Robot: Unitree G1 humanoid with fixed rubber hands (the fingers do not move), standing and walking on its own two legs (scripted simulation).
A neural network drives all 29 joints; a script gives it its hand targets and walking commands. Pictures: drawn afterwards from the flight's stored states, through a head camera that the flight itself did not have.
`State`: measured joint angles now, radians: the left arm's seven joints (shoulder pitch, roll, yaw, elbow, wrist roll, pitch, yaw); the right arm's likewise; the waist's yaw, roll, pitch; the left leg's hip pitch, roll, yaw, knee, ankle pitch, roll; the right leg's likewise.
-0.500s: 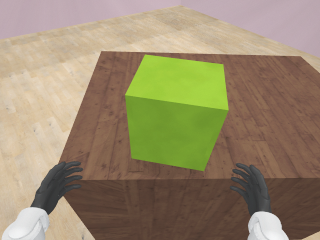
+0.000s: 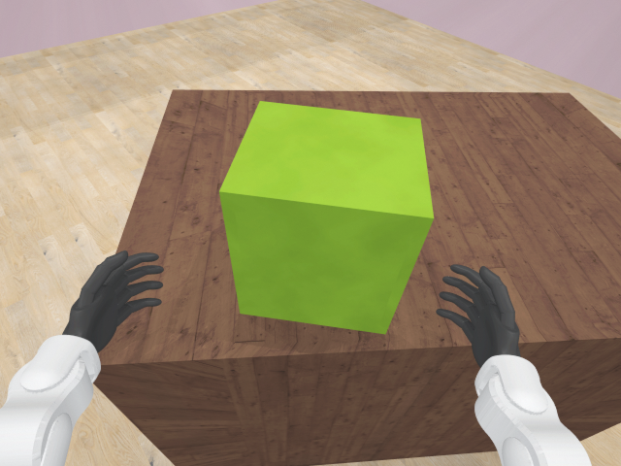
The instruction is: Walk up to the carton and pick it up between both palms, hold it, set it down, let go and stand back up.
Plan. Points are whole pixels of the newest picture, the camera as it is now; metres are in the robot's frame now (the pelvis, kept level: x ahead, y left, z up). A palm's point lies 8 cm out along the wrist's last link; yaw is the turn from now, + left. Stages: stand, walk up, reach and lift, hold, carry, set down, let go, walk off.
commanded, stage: reach and lift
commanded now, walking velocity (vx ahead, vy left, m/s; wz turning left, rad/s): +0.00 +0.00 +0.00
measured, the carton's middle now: (325, 221) +0.44 +0.00 +0.09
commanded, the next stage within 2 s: none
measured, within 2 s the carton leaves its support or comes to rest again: neither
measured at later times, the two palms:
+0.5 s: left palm (125, 245) +0.33 +0.23 +0.15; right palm (513, 286) +0.29 -0.20 +0.15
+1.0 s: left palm (125, 158) +0.40 +0.23 +0.21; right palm (508, 216) +0.36 -0.20 +0.19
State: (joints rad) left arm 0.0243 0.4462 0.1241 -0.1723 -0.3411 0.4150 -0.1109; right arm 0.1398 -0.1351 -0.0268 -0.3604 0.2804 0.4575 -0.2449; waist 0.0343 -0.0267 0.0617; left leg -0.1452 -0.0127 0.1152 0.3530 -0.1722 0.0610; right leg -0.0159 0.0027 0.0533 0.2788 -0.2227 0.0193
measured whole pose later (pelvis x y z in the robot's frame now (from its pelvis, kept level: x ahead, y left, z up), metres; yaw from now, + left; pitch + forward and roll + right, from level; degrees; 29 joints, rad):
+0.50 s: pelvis +0.00 -0.03 +0.00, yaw +0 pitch -2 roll +0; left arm -0.33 0.47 0.25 -0.02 -0.26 0.64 -0.16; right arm -0.19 -0.18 0.04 -0.26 0.39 0.56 -0.37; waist -0.04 -0.06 0.06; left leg -0.15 0.01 0.09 0.32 -0.14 0.02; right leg -0.04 0.03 0.04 0.29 -0.22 -0.02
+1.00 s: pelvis -0.02 -0.01 +0.00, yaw +1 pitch +1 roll -1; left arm -0.80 0.57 0.13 0.44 -0.29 0.61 -0.15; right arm -0.65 -0.22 -0.02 0.23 0.42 0.56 -0.32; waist -0.10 -0.04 0.00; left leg -0.25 0.00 0.08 0.37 -0.14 0.05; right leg -0.11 0.02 0.02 0.30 -0.20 0.00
